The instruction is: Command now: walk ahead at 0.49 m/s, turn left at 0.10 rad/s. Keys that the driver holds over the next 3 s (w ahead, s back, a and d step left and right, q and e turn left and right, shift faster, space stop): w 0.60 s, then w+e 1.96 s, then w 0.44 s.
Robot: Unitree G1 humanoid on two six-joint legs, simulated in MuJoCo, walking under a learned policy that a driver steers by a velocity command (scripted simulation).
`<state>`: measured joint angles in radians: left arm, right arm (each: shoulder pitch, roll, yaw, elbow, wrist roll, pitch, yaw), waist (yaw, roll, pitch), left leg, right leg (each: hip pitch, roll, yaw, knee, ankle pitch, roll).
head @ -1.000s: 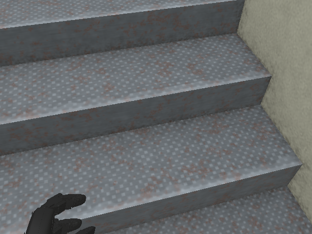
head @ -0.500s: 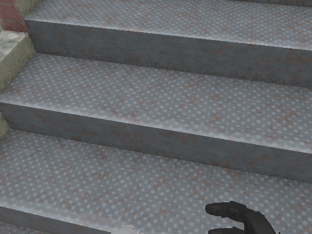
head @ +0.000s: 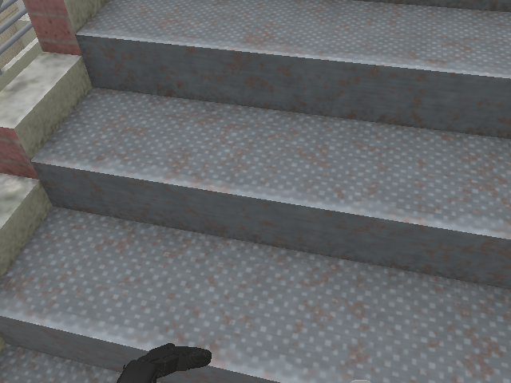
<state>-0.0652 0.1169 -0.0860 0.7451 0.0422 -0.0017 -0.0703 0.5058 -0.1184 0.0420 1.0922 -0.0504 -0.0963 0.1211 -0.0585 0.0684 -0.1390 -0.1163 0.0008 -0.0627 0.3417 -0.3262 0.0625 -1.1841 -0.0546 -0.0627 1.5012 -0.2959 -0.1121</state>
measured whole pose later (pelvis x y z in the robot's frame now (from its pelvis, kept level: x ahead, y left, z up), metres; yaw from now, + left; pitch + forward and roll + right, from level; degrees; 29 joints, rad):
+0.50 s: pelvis +0.27 -0.03 +0.15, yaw +0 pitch +4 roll +0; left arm 0.63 0.09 0.02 1.12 0.03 -0.15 0.03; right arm 0.05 -0.09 0.01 0.71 -0.05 -0.02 -0.01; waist 0.08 0.02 -0.03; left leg -1.28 0.07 0.06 1.96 -0.36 0.10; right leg -0.07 0.02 -0.03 0.39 -0.39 -0.05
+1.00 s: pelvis +0.58 +0.03 +0.31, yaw -8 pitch +4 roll +2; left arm 0.09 0.16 0.01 0.92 0.00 -0.06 -0.11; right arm 0.44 -0.11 0.03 1.13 -0.12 -0.08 0.04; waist -0.01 -0.04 -0.09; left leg -0.26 0.00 0.29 0.52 -0.33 0.08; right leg -1.32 -0.01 0.14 2.22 0.00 -0.27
